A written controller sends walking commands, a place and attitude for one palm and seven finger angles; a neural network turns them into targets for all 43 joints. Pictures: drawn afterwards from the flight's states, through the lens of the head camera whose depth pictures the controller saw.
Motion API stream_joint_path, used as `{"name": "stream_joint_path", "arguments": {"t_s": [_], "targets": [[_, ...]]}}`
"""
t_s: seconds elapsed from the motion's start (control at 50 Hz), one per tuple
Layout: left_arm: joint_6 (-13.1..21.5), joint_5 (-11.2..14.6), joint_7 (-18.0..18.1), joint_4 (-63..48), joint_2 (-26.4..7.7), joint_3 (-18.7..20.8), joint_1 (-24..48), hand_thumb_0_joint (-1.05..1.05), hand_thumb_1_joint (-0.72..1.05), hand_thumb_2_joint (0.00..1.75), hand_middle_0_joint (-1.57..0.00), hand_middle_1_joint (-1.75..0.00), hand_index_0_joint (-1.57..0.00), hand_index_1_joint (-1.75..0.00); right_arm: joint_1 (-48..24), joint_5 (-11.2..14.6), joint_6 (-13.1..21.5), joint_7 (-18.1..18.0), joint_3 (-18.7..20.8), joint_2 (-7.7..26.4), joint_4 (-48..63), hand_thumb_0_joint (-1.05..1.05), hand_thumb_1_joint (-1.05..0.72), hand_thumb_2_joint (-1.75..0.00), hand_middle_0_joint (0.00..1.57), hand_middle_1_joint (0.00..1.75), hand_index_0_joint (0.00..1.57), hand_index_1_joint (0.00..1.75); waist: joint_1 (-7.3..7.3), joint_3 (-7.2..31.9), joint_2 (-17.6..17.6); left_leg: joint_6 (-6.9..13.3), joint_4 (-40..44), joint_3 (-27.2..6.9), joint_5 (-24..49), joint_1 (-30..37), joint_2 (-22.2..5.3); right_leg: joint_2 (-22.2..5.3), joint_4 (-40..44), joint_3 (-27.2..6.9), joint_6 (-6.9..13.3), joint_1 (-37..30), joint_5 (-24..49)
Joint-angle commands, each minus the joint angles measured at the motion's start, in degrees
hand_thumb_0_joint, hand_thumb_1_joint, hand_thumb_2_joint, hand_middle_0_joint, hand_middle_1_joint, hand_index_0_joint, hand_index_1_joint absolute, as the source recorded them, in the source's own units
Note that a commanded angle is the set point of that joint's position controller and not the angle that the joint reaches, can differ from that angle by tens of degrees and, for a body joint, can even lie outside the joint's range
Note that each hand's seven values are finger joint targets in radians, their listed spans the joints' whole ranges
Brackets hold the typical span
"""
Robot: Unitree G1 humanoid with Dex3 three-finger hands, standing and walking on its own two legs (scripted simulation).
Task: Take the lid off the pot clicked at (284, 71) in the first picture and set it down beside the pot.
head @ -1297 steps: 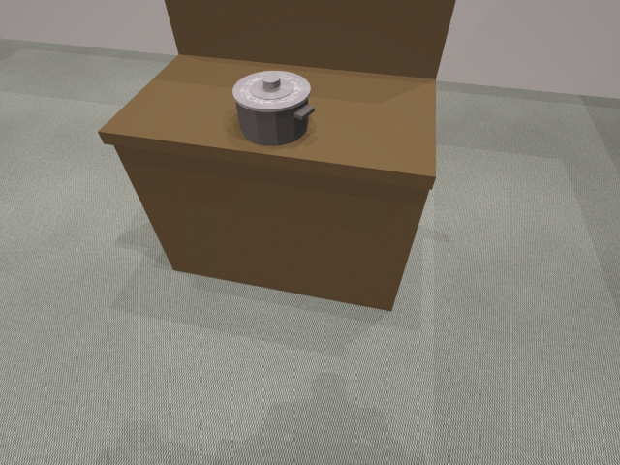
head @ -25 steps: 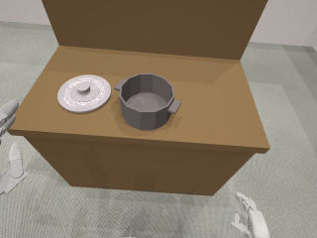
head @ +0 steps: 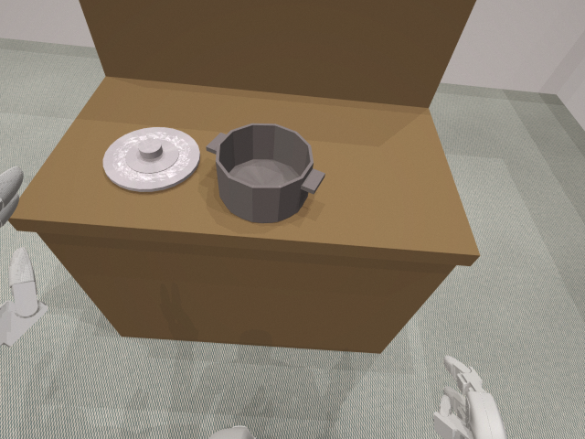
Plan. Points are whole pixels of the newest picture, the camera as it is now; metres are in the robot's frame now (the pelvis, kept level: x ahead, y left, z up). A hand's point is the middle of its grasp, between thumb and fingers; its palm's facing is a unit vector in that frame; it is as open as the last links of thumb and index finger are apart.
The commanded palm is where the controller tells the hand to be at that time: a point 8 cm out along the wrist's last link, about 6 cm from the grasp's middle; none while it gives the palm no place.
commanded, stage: step back with the hand held close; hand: left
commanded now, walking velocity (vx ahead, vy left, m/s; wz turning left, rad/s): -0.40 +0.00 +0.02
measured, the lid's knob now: (150, 148) +0.64 +0.32 -0.04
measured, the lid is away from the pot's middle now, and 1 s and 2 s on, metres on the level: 0.25 0.25 0.25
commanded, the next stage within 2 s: stop stepping back and stand still in 0.58 s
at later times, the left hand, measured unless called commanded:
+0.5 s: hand (35, 390) +0.14 +0.22 +0.17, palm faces +0.31 -0.85 -0.42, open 7.5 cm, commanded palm +0.06 +0.26 +0.19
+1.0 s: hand out of the picture +0.01 +0.24 +0.18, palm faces +0.39 -0.81 -0.44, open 7.5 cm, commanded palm -0.05 +0.27 +0.19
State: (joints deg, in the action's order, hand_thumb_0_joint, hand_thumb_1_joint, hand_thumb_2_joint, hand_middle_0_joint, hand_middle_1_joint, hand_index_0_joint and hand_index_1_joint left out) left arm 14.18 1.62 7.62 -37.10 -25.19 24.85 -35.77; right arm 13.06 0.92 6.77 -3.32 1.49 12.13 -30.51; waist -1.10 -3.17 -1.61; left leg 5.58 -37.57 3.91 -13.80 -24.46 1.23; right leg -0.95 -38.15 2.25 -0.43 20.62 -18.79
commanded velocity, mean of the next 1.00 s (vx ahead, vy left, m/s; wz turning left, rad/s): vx -0.20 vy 0.01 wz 0.04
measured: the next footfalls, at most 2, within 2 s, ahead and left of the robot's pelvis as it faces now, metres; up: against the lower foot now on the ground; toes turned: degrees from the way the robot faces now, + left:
right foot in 0.04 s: +0.04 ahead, -0.16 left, +0.00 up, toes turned -6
left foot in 0.44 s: +0.02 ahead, +0.10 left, +0.00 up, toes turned +0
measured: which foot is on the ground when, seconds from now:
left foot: down 0.00-0.26, up 0.28-0.42, down 0.44-0.68, up 0.70-0.86, down 0.88-1.00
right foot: up 0.00-0.02, down 0.04-0.44, up 0.46-0.62, down 0.64-1.00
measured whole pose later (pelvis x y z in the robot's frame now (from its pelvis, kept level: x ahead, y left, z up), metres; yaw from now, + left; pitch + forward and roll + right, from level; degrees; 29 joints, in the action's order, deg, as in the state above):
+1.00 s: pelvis -0.17 -0.01 +0.01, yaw +2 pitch -2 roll +0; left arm 12.3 2.0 8.0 -35.0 -23.9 22.8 -36.5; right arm 15.8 1.8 8.3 -3.1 0.9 11.1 -33.3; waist -1.1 -0.8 -3.6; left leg 0.2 -35.3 -0.6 -18.1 -15.6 -0.4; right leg -0.5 -35.8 0.3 -1.8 19.7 -17.8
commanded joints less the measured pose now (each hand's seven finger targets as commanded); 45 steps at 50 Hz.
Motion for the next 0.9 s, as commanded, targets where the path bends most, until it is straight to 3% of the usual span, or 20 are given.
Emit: {"name": "stream_joint_path", "arguments": {"t_s": [0.0, 0.04, 0.16, 0.22, 0.24, 0.28, 0.36, 0.42, 0.46, 0.5, 0.54, 0.6, 0.64, 0.66, 0.68, 0.7, 0.72, 0.82, 0.86, 0.88], "targets": [[4.12, 1.14, 0.33, -12.5, -6.62, 4.47, -0.06, 0.0, 0.9, 0.9, -0.2, -0.3, -0.2, -0.3, -3.9, -0.27, 3.87, 0.08, 2.47, 7.25, 7.17, 0.0, -0.9, -0.9, 0.2, 0.3, 0.2, 0.3, 0.66, 8.42, 8.47, 0.46, 14.27, -16.89, 13.0, 5.46, -17.04, -1.57, 4.63, -1.54, 0.11, -5.32, -1.87], [4.49, 0.79, -0.17, -12.93, -7.07, 3.95, 1.12, 0.0, 0.9, 0.9, -0.2, -0.3, -0.2, -0.3, -4.19, -0.57, 3.88, 0.29, 2.17, 7.69, 6.54, 0.0, -0.9, -0.9, 0.2, 0.3, 0.2, 0.3, 0.61, 9.67, 9.55, -0.3, 13.43, -15.92, 16.41, 7.28, -16.29, -1.28, 7.5, -1.02, 0.1, -7.02, 1.34], [3.55, 1.65, -0.49, -12.73, -7.71, 5.89, -2.35, 0.0, 0.9, 0.9, -0.2, -0.3, -0.2, -0.3, -5.73, 0.03, 2.57, 0.68, 2.24, 7.13, 8.65, 0.0, -0.9, -0.9, 0.2, 0.3, 0.2, 0.3, 0.68, 10.63, 7.68, -1.66, 14.25, -12.45, -10.39, -2.59, -13.31, -2.11, 7.43, -0.81, 1.16, -12.33, 3.78], [3.77, 1.73, 0.07, -11.57, -9.11, 6.63, -1.69, 0.0, 0.9, 0.9, -0.2, -0.3, -0.2, -0.3, -5.01, 0.09, 1.89, 0.35, 2.98, 6.26, 9.01, 0.0, -0.9, -0.9, 0.2, 0.3, 0.2, 0.3, -0.11, 6.25, -2.25, -4.2, 0.79, -7.69, -23.22, -5.33, -5.74, -11.08, 18.43, -12.24, 6.04, -1.17, -11.03], [3.73, 1.68, 0.46, -11.38, -10.14, 6.96, -1.14, 0.0, 0.9, 0.9, -0.2, -0.3, -0.2, -0.3, -3.77, -0.14, 1.59, 0.5, 3.3, 6.08, 7.81, 0.0, -0.9, -0.9, 0.2, 0.3, 0.2, 0.3, -0.48, 7.37, -6.2, -5.41, -8.95, -6.28, -17.48, 0.82, -2.78, -16.65, 22.98, -18.24, 8.9, 4.72, -8.99], [3.0, 1.58, 1.12, -10.55, -8.88, 5.55, 0.04, 0.0, 0.9, 0.9, -0.2, -0.3, -0.2, -0.3, -4.17, 0.09, 0.48, 1.13, 2.75, 4.18, 6.04, 0.0, -0.9, -0.9, 0.2, 0.3, 0.2, 0.3, -1.49, 10.62, -10.84, -5.44, -19.42, -5.82, -12.08, 4.12, -1.29, -21.05, 22.23, -16.05, 10.38, 3.68, 7.38], [3.02, 1.49, 1.64, -10.33, -7.34, 3.62, 1.75, 0.0, 0.9, 0.9, -0.2, -0.3, -0.2, -0.3, -5.69, 0.17, 0.55, 0.25, 1.42, 4.38, 5.6, 0.0, -0.9, -0.9, 0.2, 0.3, 0.2, 0.3, -2.0, 5.29, -3.74, -4.52, 0.93, -7.31, -9.68, 3.91, -3.78, -15.33, 13.95, -7.97, 5.77, 1.1, 12.02], [4.95, 1.16, 1.72, -14.64, -8.4, 4.77, 1.88, 0.0, 0.9, 0.9, -0.2, -0.3, -0.2, -0.3, -6.21, -0.02, 2.44, 0.18, 3.06, 7.39, 6.97, 0.0, -0.9, -0.9, 0.2, 0.3, 0.2, 0.3, -0.86, 6.45, 15.51, 1.21, 16.73, -20.42, 8.87, -1.68, -16.01, -0.6, -4.15, -0.97, -0.1, -3.62, 5.02], [5.09, 1.31, 0.92, -15.92, -8.77, 5.71, 1.24, 0.0, 0.9, 0.9, -0.2, -0.3, -0.2, -0.3, -5.78, -1.03, 4.32, 0.54, 2.98, 5.74, 6.8, 0.0, -0.9, -0.9, 0.2, 0.3, 0.2, 0.3, -0.44, 8.78, 20.23, 2.87, 22.51, -23.2, 2.23, -3.68, -19.4, 1.93, -16.26, -3.39, 0.16, -1.74, -12.51], [4.69, 1.96, 0.81, -16.89, -7.47, 6.05, -0.64, 0.0, 0.9, 0.9, -0.2, -0.3, -0.2, -0.3, -3.5, -1.23, 5.01, 1.56, 4.04, 5.89, 4.36, 0.0, -0.9, -0.9, 0.2, 0.3, 0.2, 0.3, 0.18, 11.85, 15.52, 3.26, 11.76, -18.79, 33.15, 11.26, -17.92, 1.78, -7.78, -4.79, -0.17, 4.04, -9.33], [3.8, 1.5, 0.37, -17.23, -7.3, 5.29, -2.4, 0.0, 0.9, 0.9, -0.2, -0.3, -0.2, -0.3, -3.77, -0.78, 5.24, 2.37, 4.21, 6.1, 4.04, 0.0, -0.9, -0.9, 0.2, 0.3, 0.2, 0.3, 0.78, 14.91, 15.14, 0.49, 8.61, -15.77, 38.8, 16.29, -16.77, 1.3, 2.57, -3.04, -0.37, 0.76, -2.79], [4.29, 1.23, -0.72, -15.01, -7.76, 5.27, -1.97, 0.0, 0.9, 0.9, -0.2, -0.3, -0.2, -0.3, -5.21, -0.46, 5.63, 2.61, 3.31, 6.68, 4.64, 0.0, -0.9, -0.9, 0.2, 0.3, 0.2, 0.3, 1.11, 13.6, 12.09, -1.75, 6.12, -15.15, 19.36, 8.45, -13.79, 0.28, 13.74, -0.69, -0.38, -9.71, 12.01], [4.41, 0.53, -1.29, -11.24, -8.72, 5.79, -1.64, 0.0, 0.9, 0.9, -0.2, -0.3, -0.2, -0.3, -5.08, 0.12, 4.9, 2.16, 3.74, 6.56, 5.04, 0.0, -0.9, -0.9, 0.2, 0.3, 0.2, 0.3, 0.48, 11.6, 0.88, -3.9, 2.69, -9.56, -6.82, -0.41, -8.08, -3.95, 14.21, -3.18, 1.81, -11.58, 15.39], [-7.83, -5.38, -7.95, 37.29, 3.32, -18.85, 11.55, 0.0, 0.9, 0.9, -0.2, -0.3, -0.2, -0.3, -5.24, -0.08, 2.76, 3.94, 6.4, 15.47, -8.36, 0.0, -0.9, -0.9, 0.2, 0.3, 0.2, 0.3, -3.11, 9.79, -4.59, -6.25, -19.3, -11.49, 1.04, -7.64, -5.83, -18.06, 9.88, -10.96, 5.21, -2.82, 27.97], [0.96, 1.98, -2.77, -22.15, -12.31, 6.33, 11.39, 0.0, 0.9, 0.9, -0.2, -0.3, -0.2, -0.3, -6.3, 3.44, 1.96, 2.64, 6.75, 5.41, 9.42, 0.0, -0.9, -0.9, 0.2, 0.3, 0.2, 0.3, 1.25, 13.06, -14.28, -6.99, -29.73, -7.45, -18.33, 5.44, -0.02, -21.06, 22.91, -19.29, 8.96, 7.82, 3.82], [1.5, 1.71, -0.5, -8.65, -15.3, 11.77, -0.41, 0.0, 0.9, 0.9, -0.2, -0.3, -0.2, -0.3, -5.9, 1.86, 1.95, 0.79, 5.07, 3.61, 5.98, 0.0, -0.9, -0.9, 0.2, 0.3, 0.2, 0.3, 0.0, 9.38, -16.09, -5.8, -32.56, -7.51, -16.27, 1.28, -1.56, -20.66, 24.04, -19.85, 10.88, 8.2, -3.26], [0.1, 2.07, -0.37, -6.13, -10.17, 8.48, -7.33, 0.0, 0.9, 0.9, -0.2, -0.3, -0.2, -0.3, -5.23, 1.22, 0.57, 1.04, 3.3, 3.0, 6.24, 0.0, -0.9, -0.9, 0.2, 0.3, 0.2, 0.3, -0.49, 10.84, -12.4, -5.67, -28.7, -7.58, -12.86, -0.81, -2.37, -17.26, 20.12, -18.04, 9.94, 3.17, -0.44], [1.36, 1.26, 2.13, -13.36, -7.76, 4.31, -1.62, 0.0, 0.9, 0.9, -0.2, -0.3, -0.2, -0.3, -4.7, 0.05, 2.74, -0.7, 1.33, 5.1, 6.54, 0.0, -0.9, -0.9, 0.2, 0.3, 0.2, 0.3, -1.33, 6.21, -1.68, -2.63, 12.41, -3.51, -10.09, 7.8, -3.22, -9.34, 13.5, -9.31, 2.9, -0.99, -5.5], [2.72, 1.54, 2.07, -14.52, -7.62, 3.8, 0.37, 0.0, 0.9, 0.9, -0.2, -0.3, -0.2, -0.3, -4.77, 0.27, 4.81, -0.93, 2.1, 7.21, 7.42, 0.0, -0.9, -0.9, 0.2, 0.3, 0.2, 0.3, -0.21, 4.9, 10.55, 0.11, 20.2, -12.21, -5.02, 7.08, -10.84, -0.47, 3.05, -2.41, -0.39, -4.13, 0.38], [2.43, 1.62, 1.83, -12.36, -6.96, 3.42, -0.02, 0.0, 0.9, 0.9, -0.2, -0.3, -0.2, -0.3, -4.84, 0.92, 5.04, -0.84, 1.76, 6.28, 7.0, 0.0, -0.9, -0.9, 0.2, 0.3, 0.2, 0.3, -0.23, 4.64, 14.28, 0.73, 22.18, -15.34, -14.01, 1.47, -13.16, 0.94, 0.67, -0.62, -1.39, -5.89, -4.62]]}}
